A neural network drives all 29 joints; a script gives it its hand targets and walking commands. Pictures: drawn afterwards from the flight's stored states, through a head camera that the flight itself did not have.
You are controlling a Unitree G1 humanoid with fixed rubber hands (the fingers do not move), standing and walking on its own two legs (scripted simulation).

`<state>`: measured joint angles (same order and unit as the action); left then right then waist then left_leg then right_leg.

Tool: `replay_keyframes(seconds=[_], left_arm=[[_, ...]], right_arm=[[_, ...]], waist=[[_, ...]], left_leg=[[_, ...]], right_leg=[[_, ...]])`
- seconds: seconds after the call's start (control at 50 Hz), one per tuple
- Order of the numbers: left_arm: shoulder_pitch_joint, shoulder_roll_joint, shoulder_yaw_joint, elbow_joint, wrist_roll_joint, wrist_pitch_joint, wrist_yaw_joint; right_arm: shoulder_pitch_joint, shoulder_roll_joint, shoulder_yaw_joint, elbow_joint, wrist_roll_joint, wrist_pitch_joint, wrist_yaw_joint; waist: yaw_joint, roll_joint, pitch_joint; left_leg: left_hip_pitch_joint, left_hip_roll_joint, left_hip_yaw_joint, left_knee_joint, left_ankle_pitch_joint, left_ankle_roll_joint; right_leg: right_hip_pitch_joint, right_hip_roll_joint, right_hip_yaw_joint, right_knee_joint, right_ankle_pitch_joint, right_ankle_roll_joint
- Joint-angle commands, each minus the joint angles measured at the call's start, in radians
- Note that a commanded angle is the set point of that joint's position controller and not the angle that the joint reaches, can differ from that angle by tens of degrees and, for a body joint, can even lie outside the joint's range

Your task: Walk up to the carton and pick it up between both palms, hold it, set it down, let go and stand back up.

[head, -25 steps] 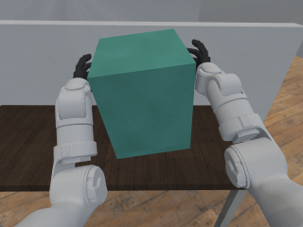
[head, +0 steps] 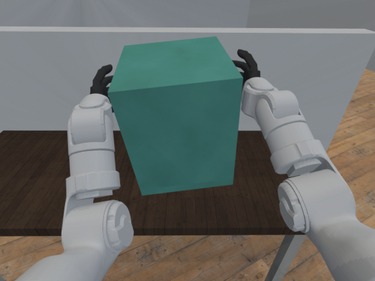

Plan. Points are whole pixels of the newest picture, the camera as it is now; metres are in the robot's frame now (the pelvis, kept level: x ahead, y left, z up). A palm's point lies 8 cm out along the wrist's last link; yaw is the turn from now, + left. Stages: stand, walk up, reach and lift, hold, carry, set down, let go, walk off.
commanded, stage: hold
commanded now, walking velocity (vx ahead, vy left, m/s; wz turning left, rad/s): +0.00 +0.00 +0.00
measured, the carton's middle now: (179, 115) +0.38 +0.00 +0.23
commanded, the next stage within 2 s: none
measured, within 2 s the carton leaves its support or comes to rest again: neither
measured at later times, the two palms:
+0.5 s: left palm (99, 102) +0.37 +0.16 +0.28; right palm (247, 85) +0.37 -0.13 +0.30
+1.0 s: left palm (100, 104) +0.37 +0.16 +0.28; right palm (247, 86) +0.37 -0.13 +0.30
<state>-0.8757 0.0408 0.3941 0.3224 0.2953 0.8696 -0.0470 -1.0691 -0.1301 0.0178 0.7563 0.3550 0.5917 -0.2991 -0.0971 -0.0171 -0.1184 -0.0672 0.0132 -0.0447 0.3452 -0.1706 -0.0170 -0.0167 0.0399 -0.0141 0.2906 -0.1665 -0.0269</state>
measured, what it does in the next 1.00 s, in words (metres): stands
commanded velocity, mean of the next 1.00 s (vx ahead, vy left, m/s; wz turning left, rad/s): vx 0.00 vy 0.00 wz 0.00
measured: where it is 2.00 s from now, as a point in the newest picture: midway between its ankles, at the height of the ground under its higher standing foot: outside the picture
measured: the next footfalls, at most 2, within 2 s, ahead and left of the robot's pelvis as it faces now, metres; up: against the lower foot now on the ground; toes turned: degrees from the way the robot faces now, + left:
none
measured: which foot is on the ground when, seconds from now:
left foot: down 0.00-1.00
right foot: down 0.00-1.00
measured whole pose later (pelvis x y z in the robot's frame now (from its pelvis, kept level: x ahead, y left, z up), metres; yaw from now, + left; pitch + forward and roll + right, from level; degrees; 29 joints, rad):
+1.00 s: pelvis +0.00 +0.01 +0.00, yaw +0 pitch -6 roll -1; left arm -0.85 0.04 0.37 0.30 0.29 0.86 -0.04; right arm -1.06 -0.13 0.02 0.74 0.36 0.60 -0.30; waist -0.11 -0.02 -0.12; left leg -0.07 0.01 -0.05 0.35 -0.18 -0.01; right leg -0.01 0.04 -0.01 0.28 -0.17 -0.02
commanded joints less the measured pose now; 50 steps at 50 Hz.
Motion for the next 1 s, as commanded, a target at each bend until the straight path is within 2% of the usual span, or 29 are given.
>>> replay_keyframes(seconds=[0.0,0.3,0.32,0.38,0.48,0.7,0.98], left_arm=[[-0.793,-0.494,-0.382,-0.099,-0.174,-0.089,-0.146],[-0.8,-0.52,-0.417,-0.141,-0.191,-0.085,-0.136],[-0.802,-0.531,-0.442,-0.121,-0.199,-0.087,-0.139],[-0.798,-0.526,-0.423,-0.11,-0.19,-0.097,-0.131],[-0.783,-0.518,-0.417,-0.113,-0.185,-0.094,-0.135],[-0.776,-0.525,-0.438,-0.157,-0.192,-0.088,-0.14],[-0.782,-0.521,-0.429,-0.136,-0.189,-0.091,-0.135]], right_arm=[[-0.624,0.654,0.206,-0.241,0.151,0.004,0.13],[-0.615,0.633,0.205,-0.265,0.167,0.006,0.131],[-0.675,0.649,0.198,-0.303,0.146,-0.013,0.129],[-0.644,0.648,0.196,-0.261,0.138,-0.011,0.132],[-0.627,0.633,0.197,-0.243,0.143,-0.007,0.134],[-0.615,0.627,0.204,-0.276,0.151,-0.002,0.13],[-0.625,0.642,0.205,-0.267,0.144,-0.003,0.134]], waist=[[0.0,0.032,-0.271],[-0.016,0.071,-0.286],[-0.011,0.06,-0.299],[-0.008,0.054,-0.287],[-0.008,0.056,-0.29],[-0.022,0.065,-0.294],[-0.011,0.049,-0.286]], left_leg=[[0.013,-0.055,0.038,-0.041,0.141,-0.016],[0.039,-0.046,0.028,-0.027,0.19,-0.039],[0.023,-0.06,0.029,-0.023,0.151,-0.028],[0.025,-0.053,0.029,-0.036,0.139,-0.024],[0.029,-0.047,0.026,-0.033,0.172,-0.032],[0.045,-0.048,0.022,-0.02,0.221,-0.044],[0.034,-0.049,0.025,-0.031,0.174,-0.03]], right_leg=[[0.092,0.02,0.014,-0.023,0.178,0.085],[0.081,0.033,0.006,-0.02,0.182,0.073],[0.071,0.015,-0.001,-0.036,0.165,0.087],[0.066,0.021,0.001,-0.028,0.172,0.083],[0.081,0.025,0.001,-0.025,0.185,0.075],[0.097,0.026,-0.002,-0.019,0.236,0.077],[0.081,0.024,0.001,-0.025,0.201,0.08]])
